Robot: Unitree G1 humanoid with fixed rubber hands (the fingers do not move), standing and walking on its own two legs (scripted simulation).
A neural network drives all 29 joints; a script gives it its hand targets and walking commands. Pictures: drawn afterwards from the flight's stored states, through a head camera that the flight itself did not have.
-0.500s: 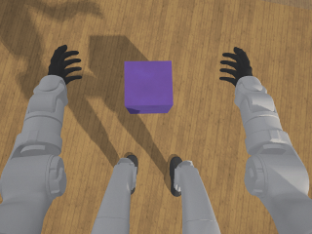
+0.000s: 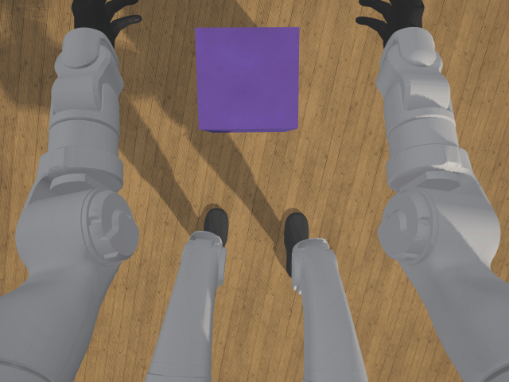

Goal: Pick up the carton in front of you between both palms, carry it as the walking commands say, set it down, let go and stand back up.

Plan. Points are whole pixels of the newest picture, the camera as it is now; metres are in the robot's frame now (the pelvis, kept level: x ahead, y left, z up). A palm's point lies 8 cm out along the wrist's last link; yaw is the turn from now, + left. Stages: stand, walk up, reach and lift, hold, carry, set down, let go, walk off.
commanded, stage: reach and lift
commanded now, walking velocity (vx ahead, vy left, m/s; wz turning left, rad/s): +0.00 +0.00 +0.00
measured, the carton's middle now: (248, 89) +0.52 +0.05 -0.52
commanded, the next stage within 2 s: none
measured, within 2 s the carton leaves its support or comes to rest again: leaves its support in 1.66 s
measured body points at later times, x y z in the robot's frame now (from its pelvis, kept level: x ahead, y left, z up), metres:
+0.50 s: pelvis -0.05 -0.01 -0.22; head +0.33 +0.01 +0.02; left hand +0.51 +0.24 -0.38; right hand +0.55 -0.14 -0.38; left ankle +0.05 +0.12 -0.61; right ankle +0.05 -0.14 -0.61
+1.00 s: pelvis -0.05 -0.01 -0.28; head +0.34 +0.01 -0.06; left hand +0.53 +0.22 -0.45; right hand +0.56 -0.14 -0.46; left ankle +0.05 +0.12 -0.61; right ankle +0.05 -0.14 -0.61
